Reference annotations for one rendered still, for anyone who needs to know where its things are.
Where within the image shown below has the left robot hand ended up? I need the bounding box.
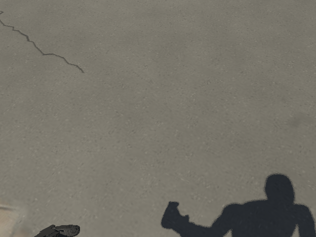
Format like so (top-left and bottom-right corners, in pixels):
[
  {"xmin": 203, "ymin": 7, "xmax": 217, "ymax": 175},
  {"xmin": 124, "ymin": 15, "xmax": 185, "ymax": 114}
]
[{"xmin": 35, "ymin": 224, "xmax": 80, "ymax": 237}]

